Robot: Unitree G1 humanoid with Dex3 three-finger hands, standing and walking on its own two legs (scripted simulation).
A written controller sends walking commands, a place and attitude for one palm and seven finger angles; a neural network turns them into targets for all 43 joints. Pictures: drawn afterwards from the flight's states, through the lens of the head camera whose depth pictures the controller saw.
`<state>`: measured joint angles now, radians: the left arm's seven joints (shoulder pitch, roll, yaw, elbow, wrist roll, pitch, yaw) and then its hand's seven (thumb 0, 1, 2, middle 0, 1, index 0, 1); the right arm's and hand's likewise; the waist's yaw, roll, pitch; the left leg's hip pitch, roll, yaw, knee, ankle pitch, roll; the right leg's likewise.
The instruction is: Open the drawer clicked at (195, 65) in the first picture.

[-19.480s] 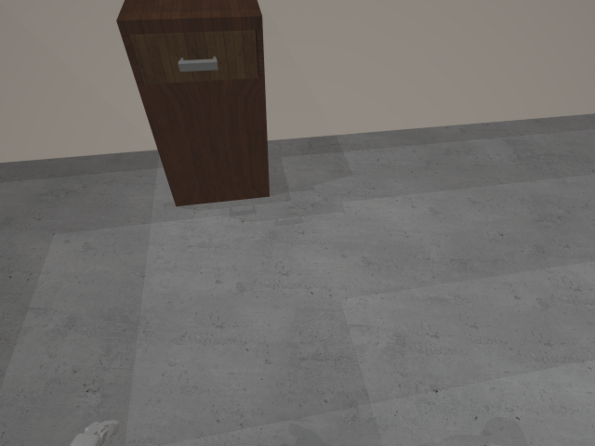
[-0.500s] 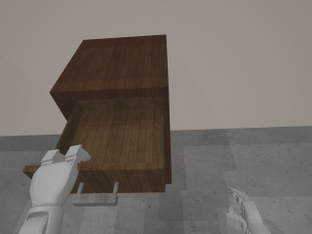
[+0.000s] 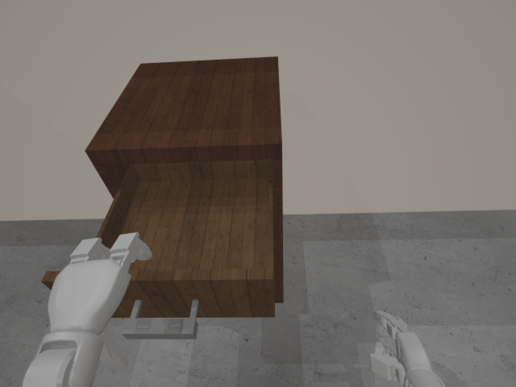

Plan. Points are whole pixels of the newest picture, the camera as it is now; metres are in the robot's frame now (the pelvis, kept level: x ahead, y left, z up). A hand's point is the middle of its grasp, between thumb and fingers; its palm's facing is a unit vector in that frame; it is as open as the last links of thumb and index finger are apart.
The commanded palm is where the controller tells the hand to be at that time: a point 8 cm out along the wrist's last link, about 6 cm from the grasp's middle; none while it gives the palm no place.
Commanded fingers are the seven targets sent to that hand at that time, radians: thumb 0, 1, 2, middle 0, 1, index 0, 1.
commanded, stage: draw the hand back to the body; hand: left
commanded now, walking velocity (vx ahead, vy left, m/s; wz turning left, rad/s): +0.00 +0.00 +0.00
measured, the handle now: (163, 316) +0.24 +0.23 -0.08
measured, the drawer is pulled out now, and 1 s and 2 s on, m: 0.30 0.30 0.30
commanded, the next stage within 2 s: step back with the hand held close in 1.44 s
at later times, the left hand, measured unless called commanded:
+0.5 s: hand (104, 296) +0.19 +0.24 +0.10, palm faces +0.16 -0.44 -0.88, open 13.8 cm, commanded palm +0.15 +0.25 +0.16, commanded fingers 0.00 -0.36 0.36 -0.29 -1.11 -0.29 -1.11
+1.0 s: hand (98, 275) +0.20 +0.23 +0.15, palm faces +0.37 -0.83 -0.42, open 10.8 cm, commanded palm +0.14 +0.27 +0.18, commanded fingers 0.00 0.51 0.74 -0.23 -0.55 -0.23 -0.55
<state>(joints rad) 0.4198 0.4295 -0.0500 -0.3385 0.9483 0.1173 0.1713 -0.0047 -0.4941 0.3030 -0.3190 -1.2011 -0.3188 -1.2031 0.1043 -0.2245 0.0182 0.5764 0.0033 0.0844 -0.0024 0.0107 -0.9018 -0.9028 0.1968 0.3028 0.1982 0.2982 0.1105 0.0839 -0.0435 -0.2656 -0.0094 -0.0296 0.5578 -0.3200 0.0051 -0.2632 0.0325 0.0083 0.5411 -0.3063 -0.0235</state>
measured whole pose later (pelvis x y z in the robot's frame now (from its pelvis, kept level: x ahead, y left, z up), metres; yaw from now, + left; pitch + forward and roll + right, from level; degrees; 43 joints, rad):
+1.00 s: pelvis +0.02 -0.01 +0.01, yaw +2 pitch -1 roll +0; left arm 0.57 0.33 0.25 -0.48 -0.05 -0.09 0.11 -0.01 0.18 0.59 -0.26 -0.76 -0.26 -0.77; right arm 0.17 -0.21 0.01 0.62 0.01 -0.12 -0.07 0.01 -0.90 -0.90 0.20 0.30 0.20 0.30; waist 0.04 0.06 0.01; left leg -0.13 0.00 -0.06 0.44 -0.29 -0.01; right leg -0.11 0.04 -0.02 0.41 -0.28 -0.03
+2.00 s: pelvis -0.03 +0.01 +0.00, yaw +3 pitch +3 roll -1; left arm 0.68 0.44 0.39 -0.65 -0.06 -0.16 0.12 0.01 0.88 0.90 -0.21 -0.30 -0.21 -0.30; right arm 0.13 -0.20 -0.02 0.55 0.02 -0.01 -0.08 0.01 -0.90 -0.90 0.20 0.30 0.20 0.30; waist -0.01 -0.02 0.04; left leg -0.33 -0.04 -0.07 0.52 -0.23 0.02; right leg -0.30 0.00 -0.04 0.47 -0.23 0.00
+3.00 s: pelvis -0.24 -0.07 +0.01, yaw +5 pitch +5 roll +3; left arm 0.69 0.38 0.39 -0.51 -0.04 -0.18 0.16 0.01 0.88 0.90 -0.21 -0.30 -0.21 -0.30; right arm 0.16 -0.23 -0.03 0.60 0.03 -0.03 -0.08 0.01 -0.90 -0.90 0.20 0.30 0.20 0.30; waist -0.03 -0.03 -0.03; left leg -0.37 -0.03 0.03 0.93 -0.46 -0.01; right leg -0.29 -0.02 -0.07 0.46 -0.27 -0.06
